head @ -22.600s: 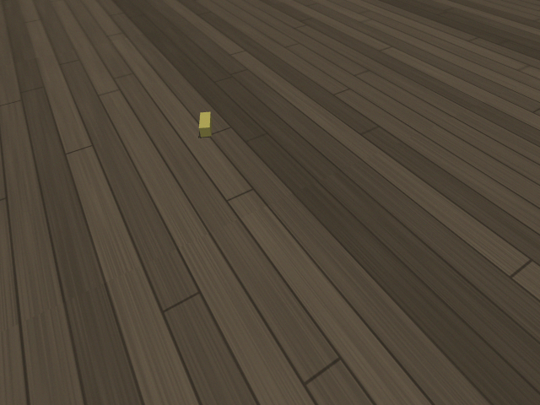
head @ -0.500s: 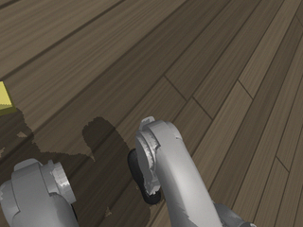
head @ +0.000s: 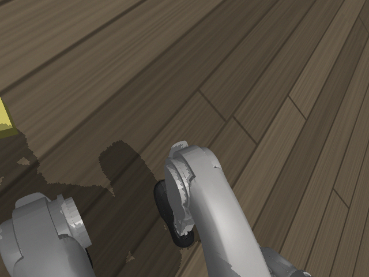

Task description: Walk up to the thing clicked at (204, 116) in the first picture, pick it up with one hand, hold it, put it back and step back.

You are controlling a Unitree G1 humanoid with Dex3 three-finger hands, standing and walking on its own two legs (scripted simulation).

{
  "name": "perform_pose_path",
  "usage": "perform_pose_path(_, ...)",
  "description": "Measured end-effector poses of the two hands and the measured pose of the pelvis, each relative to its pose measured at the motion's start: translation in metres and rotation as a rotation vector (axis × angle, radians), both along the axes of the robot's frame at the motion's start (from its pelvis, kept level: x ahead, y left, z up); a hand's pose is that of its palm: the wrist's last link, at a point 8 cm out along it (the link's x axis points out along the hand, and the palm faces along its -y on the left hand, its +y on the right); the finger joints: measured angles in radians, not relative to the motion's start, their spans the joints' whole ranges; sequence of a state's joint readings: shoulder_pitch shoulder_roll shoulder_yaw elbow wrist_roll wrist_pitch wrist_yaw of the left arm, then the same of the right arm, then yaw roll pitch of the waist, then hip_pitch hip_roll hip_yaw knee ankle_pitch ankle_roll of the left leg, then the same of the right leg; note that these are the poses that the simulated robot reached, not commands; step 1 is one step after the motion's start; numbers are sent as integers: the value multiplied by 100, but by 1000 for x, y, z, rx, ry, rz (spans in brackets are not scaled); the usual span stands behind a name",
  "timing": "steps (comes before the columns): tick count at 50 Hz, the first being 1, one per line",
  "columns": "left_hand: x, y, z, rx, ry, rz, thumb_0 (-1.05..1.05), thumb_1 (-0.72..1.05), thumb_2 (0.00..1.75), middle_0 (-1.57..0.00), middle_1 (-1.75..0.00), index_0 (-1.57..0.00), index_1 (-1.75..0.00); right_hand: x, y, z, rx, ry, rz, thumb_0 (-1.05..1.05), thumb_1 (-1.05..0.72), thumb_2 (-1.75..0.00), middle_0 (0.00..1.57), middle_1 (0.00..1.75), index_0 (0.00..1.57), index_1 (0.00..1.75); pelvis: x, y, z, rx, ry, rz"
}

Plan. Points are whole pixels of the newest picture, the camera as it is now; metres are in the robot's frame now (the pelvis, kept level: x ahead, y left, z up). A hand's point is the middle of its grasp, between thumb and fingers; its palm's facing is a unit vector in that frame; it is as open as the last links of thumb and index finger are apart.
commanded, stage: settle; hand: left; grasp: from above
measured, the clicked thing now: out of the picture +0.46 +0.30 -0.28
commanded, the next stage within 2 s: lift in 1.02 s
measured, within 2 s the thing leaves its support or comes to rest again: leaves its support in 0.46 s
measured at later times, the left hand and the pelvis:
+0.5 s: hand out of the picture +0.46 +0.30 -0.24, palm faces -0.41 -0.14 -0.90, open 10.0 cm; pelvis +0.00 +0.00 +0.00, yaw +0 degrees
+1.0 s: hand out of the picture +0.44 +0.30 -0.14, palm faces -0.48 -0.10 -0.87, open 9.9 cm; pelvis +0.00 -0.01 +0.03, yaw +6 degrees
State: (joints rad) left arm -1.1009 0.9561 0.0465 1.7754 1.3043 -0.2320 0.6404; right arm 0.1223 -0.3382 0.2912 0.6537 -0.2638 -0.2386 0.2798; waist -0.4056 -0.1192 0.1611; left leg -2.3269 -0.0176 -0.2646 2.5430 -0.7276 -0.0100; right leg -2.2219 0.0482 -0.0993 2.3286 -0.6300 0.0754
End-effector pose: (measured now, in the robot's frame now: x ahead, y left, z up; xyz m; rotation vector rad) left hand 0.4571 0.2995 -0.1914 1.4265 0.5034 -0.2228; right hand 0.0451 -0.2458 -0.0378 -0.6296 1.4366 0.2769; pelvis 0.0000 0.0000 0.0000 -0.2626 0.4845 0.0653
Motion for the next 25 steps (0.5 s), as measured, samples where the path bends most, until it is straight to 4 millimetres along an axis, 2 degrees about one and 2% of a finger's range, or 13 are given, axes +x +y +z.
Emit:
perform_pose_path(20,1,1,1,-5,7,-7,0,-2,62,-62,-73,-65,-66,-4,2,2,-13,0,-21,0,-92,-91,20,30,20,30,0,1,0,-4,4,0)
perform_pose_path(25,3,5,11,-2,-36,-11,0,-3,63,-64,-72,-67,-64,-3,-1,0,-12,-4,-62,0,-92,-91,21,30,20,30,3,1,0,0,26,2)
